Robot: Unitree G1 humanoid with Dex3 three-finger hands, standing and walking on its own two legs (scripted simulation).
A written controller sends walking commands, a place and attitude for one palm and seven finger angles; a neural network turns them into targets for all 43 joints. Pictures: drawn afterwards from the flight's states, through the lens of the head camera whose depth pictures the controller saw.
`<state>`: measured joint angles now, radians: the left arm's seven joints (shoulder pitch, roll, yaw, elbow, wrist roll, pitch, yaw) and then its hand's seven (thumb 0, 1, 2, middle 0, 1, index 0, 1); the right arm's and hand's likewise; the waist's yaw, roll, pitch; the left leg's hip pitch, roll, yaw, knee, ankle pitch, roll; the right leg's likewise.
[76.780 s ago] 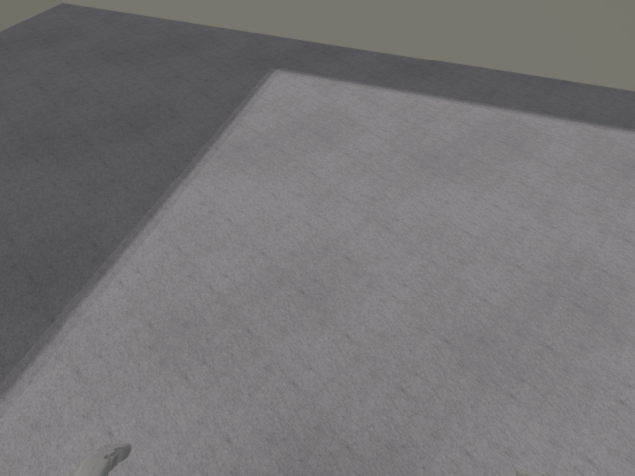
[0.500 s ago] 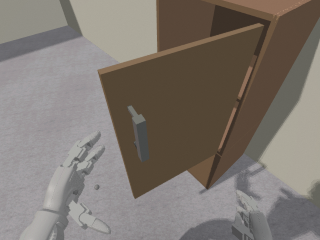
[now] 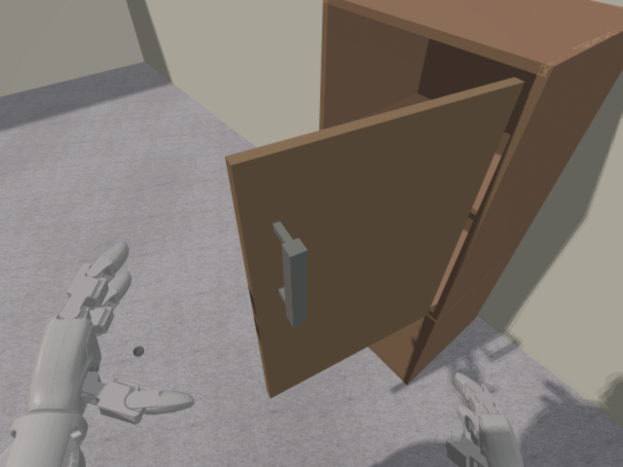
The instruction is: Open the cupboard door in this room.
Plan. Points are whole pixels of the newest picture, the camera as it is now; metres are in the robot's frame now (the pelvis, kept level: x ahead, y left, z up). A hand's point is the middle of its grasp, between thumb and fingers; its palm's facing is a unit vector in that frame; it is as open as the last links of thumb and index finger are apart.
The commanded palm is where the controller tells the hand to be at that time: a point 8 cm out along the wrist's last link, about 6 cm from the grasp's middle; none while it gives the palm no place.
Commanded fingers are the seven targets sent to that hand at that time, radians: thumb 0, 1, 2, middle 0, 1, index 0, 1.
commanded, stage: draw the hand back to the body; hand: left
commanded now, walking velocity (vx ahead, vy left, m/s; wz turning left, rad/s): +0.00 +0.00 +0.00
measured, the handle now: (288, 275) +0.33 +0.07 +0.09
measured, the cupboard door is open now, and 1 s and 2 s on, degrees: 79 79 79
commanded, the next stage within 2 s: step back with the hand held close in 0.92 s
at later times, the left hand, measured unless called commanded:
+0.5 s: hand (98, 306) +0.22 +0.24 +0.16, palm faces +0.42 -0.81 -0.41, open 9.6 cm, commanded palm +0.17 +0.29 +0.18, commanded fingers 0.00 0.87 0.88 -0.20 -0.30 -0.20 -0.30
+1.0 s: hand (101, 302) +0.22 +0.24 +0.17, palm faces +0.44 -0.80 -0.40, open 7.4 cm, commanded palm +0.17 +0.28 +0.18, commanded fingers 0.00 0.90 0.90 -0.20 -0.30 -0.20 -0.30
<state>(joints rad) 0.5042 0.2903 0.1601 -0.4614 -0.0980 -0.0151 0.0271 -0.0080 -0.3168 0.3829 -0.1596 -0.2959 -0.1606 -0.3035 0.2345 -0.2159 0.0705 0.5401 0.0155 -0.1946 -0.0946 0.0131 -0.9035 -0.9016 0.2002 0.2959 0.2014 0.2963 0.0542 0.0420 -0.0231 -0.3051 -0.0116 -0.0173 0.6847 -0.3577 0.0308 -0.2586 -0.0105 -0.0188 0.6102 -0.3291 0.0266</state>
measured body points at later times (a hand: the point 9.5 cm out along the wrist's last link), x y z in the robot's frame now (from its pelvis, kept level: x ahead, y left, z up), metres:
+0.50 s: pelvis +0.02 -0.01 +0.02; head +0.01 -0.03 +0.47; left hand +0.19 +0.28 +0.18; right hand +0.21 -0.23 -0.07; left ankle +0.01 +0.09 -0.72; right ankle +0.00 -0.14 -0.72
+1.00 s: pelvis +0.02 -0.02 +0.02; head +0.01 -0.04 +0.47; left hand +0.19 +0.28 +0.19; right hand +0.21 -0.24 -0.07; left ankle +0.01 +0.09 -0.72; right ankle +0.00 -0.14 -0.72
